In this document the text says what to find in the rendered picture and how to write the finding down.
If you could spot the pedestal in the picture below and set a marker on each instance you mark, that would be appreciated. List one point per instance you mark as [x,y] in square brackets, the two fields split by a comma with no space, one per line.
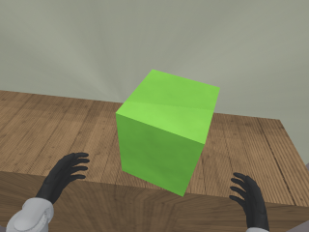
[38,130]

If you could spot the left robot forearm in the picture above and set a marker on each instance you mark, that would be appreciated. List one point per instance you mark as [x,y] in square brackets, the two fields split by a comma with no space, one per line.
[35,215]

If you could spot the carton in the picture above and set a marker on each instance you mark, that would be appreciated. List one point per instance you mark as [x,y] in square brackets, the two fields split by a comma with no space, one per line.
[163,127]

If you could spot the robot left hand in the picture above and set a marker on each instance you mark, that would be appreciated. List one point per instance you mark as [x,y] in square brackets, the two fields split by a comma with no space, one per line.
[60,176]

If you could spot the robot right hand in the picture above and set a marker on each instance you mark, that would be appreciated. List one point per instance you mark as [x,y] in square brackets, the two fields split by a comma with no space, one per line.
[253,203]

